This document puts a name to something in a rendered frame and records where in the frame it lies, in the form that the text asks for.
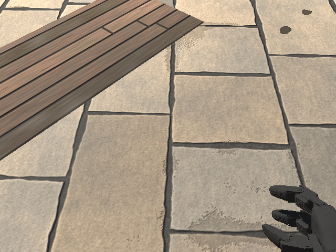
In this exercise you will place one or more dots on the right robot hand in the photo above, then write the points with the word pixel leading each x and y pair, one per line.
pixel 319 227

